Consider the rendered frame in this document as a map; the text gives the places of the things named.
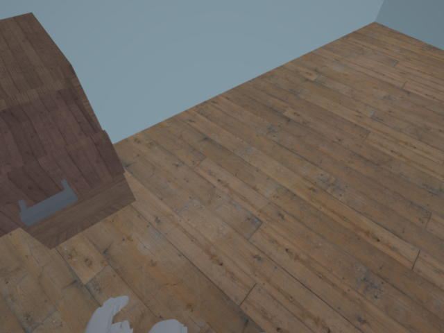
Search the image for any drawer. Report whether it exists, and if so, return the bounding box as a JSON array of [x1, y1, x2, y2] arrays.
[[0, 86, 125, 237]]

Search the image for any cabinet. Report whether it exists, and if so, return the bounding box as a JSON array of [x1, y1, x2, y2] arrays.
[[0, 12, 136, 250]]

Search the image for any left robot hand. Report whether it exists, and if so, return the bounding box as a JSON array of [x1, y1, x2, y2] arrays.
[[84, 296, 133, 333]]

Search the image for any robot left thigh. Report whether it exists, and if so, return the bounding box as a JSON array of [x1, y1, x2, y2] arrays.
[[149, 319, 187, 333]]

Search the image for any handle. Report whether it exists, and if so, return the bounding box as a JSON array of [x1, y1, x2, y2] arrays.
[[18, 179, 78, 226]]

